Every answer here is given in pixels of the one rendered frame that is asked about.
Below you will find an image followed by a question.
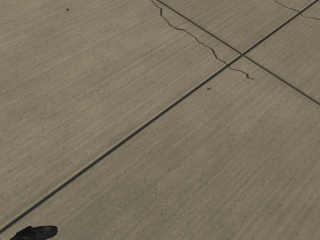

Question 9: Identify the robot left hand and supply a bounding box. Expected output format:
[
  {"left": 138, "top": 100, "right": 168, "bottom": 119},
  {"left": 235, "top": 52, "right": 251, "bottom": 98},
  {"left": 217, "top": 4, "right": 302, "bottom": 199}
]
[{"left": 10, "top": 225, "right": 58, "bottom": 240}]

